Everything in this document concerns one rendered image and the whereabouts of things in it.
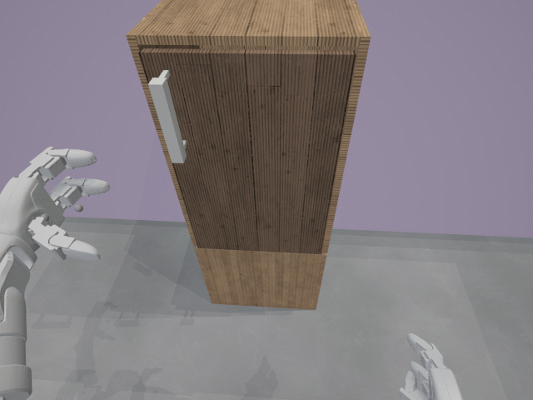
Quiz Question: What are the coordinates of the left robot hand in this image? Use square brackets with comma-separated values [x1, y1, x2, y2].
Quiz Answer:
[0, 147, 110, 262]

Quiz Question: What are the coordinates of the cupboard door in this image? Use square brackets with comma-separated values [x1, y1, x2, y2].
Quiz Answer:
[138, 48, 356, 254]

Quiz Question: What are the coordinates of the left robot forearm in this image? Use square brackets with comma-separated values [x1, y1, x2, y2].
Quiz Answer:
[0, 233, 37, 400]

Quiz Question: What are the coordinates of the right robot hand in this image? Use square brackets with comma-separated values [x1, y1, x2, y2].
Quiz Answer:
[400, 333, 465, 400]

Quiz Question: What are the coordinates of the handle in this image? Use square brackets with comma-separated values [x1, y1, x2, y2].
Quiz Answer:
[148, 70, 187, 163]

